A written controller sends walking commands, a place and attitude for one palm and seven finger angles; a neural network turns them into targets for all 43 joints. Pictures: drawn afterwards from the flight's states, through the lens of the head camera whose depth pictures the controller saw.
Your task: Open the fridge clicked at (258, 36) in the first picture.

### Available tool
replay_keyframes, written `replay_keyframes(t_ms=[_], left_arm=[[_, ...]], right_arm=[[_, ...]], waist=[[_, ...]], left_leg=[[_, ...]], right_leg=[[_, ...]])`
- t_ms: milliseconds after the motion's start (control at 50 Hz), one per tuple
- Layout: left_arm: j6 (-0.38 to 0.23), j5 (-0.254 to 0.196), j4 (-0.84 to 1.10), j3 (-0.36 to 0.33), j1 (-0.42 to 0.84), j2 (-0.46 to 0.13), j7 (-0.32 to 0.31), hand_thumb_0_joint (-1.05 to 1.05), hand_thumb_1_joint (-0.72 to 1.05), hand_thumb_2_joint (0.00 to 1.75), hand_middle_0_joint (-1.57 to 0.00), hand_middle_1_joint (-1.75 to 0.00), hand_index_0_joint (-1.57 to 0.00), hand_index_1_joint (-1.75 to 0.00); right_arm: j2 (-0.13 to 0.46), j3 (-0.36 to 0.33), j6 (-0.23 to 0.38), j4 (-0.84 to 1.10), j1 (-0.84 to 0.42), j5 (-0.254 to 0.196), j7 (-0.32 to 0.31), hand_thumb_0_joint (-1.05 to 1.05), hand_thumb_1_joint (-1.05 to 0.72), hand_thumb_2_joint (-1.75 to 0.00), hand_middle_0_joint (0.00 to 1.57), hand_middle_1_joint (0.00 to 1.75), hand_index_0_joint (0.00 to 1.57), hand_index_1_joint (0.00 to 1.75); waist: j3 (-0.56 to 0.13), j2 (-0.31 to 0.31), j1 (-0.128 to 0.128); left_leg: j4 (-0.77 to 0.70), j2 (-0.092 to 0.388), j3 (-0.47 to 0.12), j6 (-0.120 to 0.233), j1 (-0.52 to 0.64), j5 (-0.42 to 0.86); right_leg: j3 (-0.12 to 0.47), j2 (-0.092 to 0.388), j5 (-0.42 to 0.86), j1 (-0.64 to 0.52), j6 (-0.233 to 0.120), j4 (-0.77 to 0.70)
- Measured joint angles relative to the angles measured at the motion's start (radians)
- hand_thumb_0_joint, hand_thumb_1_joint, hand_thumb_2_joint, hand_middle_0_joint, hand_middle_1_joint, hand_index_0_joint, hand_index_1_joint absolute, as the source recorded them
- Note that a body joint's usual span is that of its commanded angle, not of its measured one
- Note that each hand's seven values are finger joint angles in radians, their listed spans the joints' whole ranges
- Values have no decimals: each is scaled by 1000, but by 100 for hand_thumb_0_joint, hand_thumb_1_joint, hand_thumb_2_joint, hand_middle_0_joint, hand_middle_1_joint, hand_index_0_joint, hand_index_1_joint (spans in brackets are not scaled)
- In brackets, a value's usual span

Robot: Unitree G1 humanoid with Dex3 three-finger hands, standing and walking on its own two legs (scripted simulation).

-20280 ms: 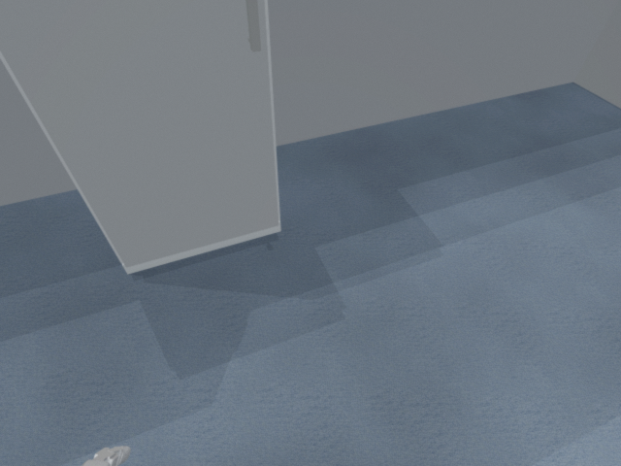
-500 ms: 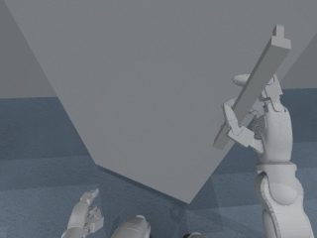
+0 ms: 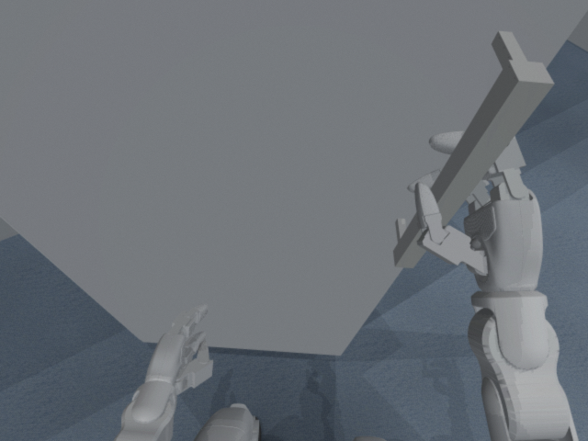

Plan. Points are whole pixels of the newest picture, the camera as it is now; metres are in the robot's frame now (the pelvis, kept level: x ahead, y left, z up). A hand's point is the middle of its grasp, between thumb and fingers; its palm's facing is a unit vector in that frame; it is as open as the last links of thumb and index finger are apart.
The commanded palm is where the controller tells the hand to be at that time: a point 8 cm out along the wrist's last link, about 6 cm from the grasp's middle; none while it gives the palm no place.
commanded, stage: walk backward, drawing the door open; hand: right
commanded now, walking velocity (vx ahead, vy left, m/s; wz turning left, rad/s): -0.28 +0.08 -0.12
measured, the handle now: (442, 178) +0.35 -0.11 +0.20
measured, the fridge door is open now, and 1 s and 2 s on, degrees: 34 62 69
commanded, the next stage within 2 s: stop walking and hold the door back in 1.20 s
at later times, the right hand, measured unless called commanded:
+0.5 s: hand (411, 363) +0.17 -0.06 +0.20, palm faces +0.32 +0.92 -0.22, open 6.8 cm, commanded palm +0.12 -0.10 +0.20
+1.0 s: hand out of the picture +0.07 +0.00 +0.19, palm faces +0.67 +0.70 -0.23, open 6.7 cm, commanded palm +0.00 -0.02 +0.20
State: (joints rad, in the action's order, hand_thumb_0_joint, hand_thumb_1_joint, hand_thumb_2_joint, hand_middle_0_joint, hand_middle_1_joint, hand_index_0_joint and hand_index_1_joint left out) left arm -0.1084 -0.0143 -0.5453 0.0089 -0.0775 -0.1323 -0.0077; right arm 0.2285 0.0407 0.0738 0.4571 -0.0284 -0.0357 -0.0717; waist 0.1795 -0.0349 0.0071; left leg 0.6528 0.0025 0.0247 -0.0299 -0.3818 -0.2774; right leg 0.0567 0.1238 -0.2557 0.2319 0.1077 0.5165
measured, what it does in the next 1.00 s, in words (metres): steps to the left, turning right: left foot, then right foot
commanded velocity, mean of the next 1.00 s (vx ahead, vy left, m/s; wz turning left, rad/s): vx -0.19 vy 0.24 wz -0.67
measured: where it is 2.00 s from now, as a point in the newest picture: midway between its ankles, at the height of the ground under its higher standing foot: outside the picture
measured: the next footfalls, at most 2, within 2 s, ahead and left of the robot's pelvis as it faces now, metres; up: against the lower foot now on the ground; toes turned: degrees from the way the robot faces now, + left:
left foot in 0.02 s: +0.11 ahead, +0.11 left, +0.00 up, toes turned +1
right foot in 0.40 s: -0.08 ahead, +0.01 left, +0.00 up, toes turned -14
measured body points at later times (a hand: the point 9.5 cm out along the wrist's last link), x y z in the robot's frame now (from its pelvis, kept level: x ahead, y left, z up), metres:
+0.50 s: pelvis -0.06 +0.15 +0.02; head -0.02 +0.13 +0.46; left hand +0.12 +0.35 -0.08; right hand +0.15 -0.11 +0.21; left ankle -0.01 +0.24 -0.65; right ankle -0.12 +0.02 -0.73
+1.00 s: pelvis -0.08 +0.31 +0.00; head -0.04 +0.25 +0.44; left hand +0.21 +0.41 -0.08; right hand +0.03 -0.03 +0.21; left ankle -0.01 +0.40 -0.69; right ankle -0.11 +0.25 -0.73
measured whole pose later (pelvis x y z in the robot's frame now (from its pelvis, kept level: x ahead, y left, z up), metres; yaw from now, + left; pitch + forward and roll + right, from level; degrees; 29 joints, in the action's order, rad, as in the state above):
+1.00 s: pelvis -0.08 +0.31 +0.00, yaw -34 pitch +1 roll +1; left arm -0.10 0.00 -0.59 -0.04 -0.11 -0.18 -0.09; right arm 0.36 -0.21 0.10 0.54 0.05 -0.05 -0.07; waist 0.15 0.07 -0.03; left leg 0.94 0.04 0.08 -0.03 -0.46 -0.49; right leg -0.13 0.01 -0.32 0.32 -0.06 0.63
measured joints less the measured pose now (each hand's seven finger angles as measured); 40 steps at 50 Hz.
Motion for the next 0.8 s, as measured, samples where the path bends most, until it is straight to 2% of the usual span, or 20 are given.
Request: replay_keyframes(t_ms=[20, 40, 80, 140, 220, 320, 360, 380, 400, 420, 460, 500, 580, 620, 660, 680, 700, 740, 780, 800], left_arm=[[6, -5, 1, 8, 1, 4, 1, 1, 90, 90, -20, -30, -20, -30], [14, -6, -7, 14, 18, -1, 0, 1, 90, 90, -20, -30, -20, -30], [33, 0, -26, 11, 45, -8, -6, 1, 90, 90, -20, -30, -20, -30], [46, 13, -42, 1, 44, -24, -19, 1, 90, 90, -20, -30, -20, -30], [59, 25, -38, 0, -25, -43, -39, 1, 91, 90, -20, -29, -20, -30], [61, 26, -34, -1, -116, -58, -49, 1, 91, 90, -20, -29, -19, -30], [54, 20, -34, -2, -137, -62, -46, 1, 91, 90, -20, -29, -19, -30], [49, 16, -25, -2, -146, -68, -44, 1, 91, 90, -20, -29, -19, -30], [40, 20, -7, -9, -155, -79, -43, 1, 91, 90, -20, -29, -19, -30], [32, 30, -11, -22, -155, -69, -45, 1, 91, 90, -20, -29, -19, -30], [32, 33, -36, -40, -168, -44, -43, 1, 91, 90, -20, -29, -19, -30], [20, 30, -71, -39, -182, -35, -41, 1, 91, 90, -20, -29, -19, -30], [-4, 21, -104, -26, -173, -21, -33, 1, 90, 90, -20, -29, -20, -30], [-18, 18, -104, -25, -157, -7, -30, 2, 90, 90, -20, -30, -20, -30], [-28, 15, -98, -24, -139, 4, -28, 1, 90, 90, -20, -30, -20, -30], [-29, 10, -91, -20, -132, 11, -27, 1, 90, 90, -20, -30, -20, -30], [-22, 6, -94, -20, -104, 1, -25, 1, 90, 90, -20, -30, -20, -30], [-3, 7, -112, -31, -47, -27, -32, 1, 90, 90, -20, -30, -20, -30], [13, 10, -118, -42, -15, -44, -46, 1, 90, 90, -20, -30, -20, -30], [21, 12, -111, -46, -10, -51, -54, 1, 90, 90, -20, -30, -20, -30]], right_arm=[[5, -25, -7, 0, 2, -6, -6, -11, -61, -82, 48, 140, 19, 126], [1, -53, -5, -3, 4, -5, -13, -11, -61, -82, 48, 140, 18, 127], [-2, -99, -7, 2, 19, -8, -17, -11, -62, -83, 47, 140, 18, 128], [-3, -137, 1, 8, 64, -10, -27, -10, -63, -84, 47, 140, 18, 129], [5, -150, 12, 11, 128, -9, -41, -8, -64, -84, 46, 140, 19, 130], [25, -138, 12, 29, 169, 5, -48, -8, -63, -85, 46, 140, 21, 132], [32, -136, 15, 45, 182, 8, -49, -8, -63, -85, 46, 140, 22, 133], [33, -138, 19, 55, 191, 5, -49, -8, -63, -84, 46, 140, 22, 134], [34, -141, 28, 63, 192, -3, -48, -8, -62, -84, 46, 140, 22, 135], [45, -145, 46, 50, 183, -3, -46, -8, -62, -84, 46, 140, 22, 135], [61, -139, 54, 26, 170, 8, -28, -9, -60, -82, 46, 140, 23, 136], [61, -126, 53, 13, 164, 16, -6, -8, -59, -81, 46, 140, 24, 137], [48, -138, 43, 37, 167, 13, 3, -7, -60, -81, 46, 140, 26, 138], [57, -173, 41, 47, 170, 2, -2, -7, -60, -82, 46, 140, 26, 137], [77, -222, 38, 48, 166, -14, -10, -8, -61, -83, 46, 140, 25, 137], [97, -252, 31, 50, 160, -21, -17, -9, -61, -83, 46, 140, 24, 136], [93, -280, 35, 45, 152, -23, -21, -9, -60, -83, 46, 140, 23, 135], [84, -306, 30, 40, 139, -18, -26, -10, -61, -84, 46, 140, 23, 135], [91, -312, 20, 49, 144, -21, -31, -10, -61, -83, 46, 140, 23, 135], [92, -311, 17, 54, 149, -21, -32, -9, -61, -83, 46, 140, 23, 135]], waist=[[-10, 3, 9], [-4, -10, 8], [2, -2, -2], [0, 27, -20], [-46, 68, -41], [-114, 110, -47], [-133, 115, -52], [-140, 103, -55], [-144, 68, -63], [-131, 69, -75], [-105, 61, -88], [-98, 32, -71], [-77, 0, -14], [-72, -4, -7], [-73, 0, -5], [-80, 23, -1], [-73, 14, 0], [-47, -2, -16], [-29, 23, -23], [-22, 35, -28]], left_leg=[[-50, 6, 4, 3, 27, 61], [-36, -12, 18, 29, 18, 74], [-16, -15, 34, 83, -2, 65], [-84, -4, 49, 122, 11, 102], [-195, 6, 88, 148, 34, 165], [-299, -8, 152, 182, 35, 228], [-328, -23, 178, 168, 28, 249], [-311, -37, 191, 117, 10, 243], [-209, -60, 194, 38, -46, 171], [-18, -58, 142, 5, -107, 60], [300, -63, 53, -6, -166, -71], [405, -53, 19, -12, -175, -113], [218, -7, -25, -31, -79, -126], [82, 4, -35, -44, -3, -127], [-81, 11, -25, -54, 89, -54], [-168, 30, -16, -50, 134, 28], [-168, 24, -1, -37, 126, 56], [-112, 27, 37, -7, 95, 21], [-101, 54, 56, 13, 92, 2], [-108, 66, 69, 20, 99, 4]], right_leg=[[5, 7, -24, 19, -9, 44], [22, 15, -95, 50, -34, 117], [49, -44, -241, 139, -69, 355], [0, -128, -269, 212, -75, 599], [-87, -180, -277, 176, -85, 552], [-145, -183, -295, 61, -111, 314], [-168, -168, -258, -7, -119, 145], [-174, -152, -202, -58, -131, 9], [-144, -123, -91, -83, -163, -95], [-123, -118, -32, -65, -162, -81], [-58, -102, -24, -58, -124, -55], [1, -62, -15, -53, -91, -73], [58, 10, 16, -36, -29, -98], [88, 30, 18, -10, -3, -83], [122, 34, 8, 30, 19, -43], [129, 18, -7, 60, 14, -6], [134, 20, -72, 105, -8, 73], [104, -20, -239, 217, -48, 341], [17, -74, -308, 283, -56, 569], [-34, -90, -320, 291, -54, 613]])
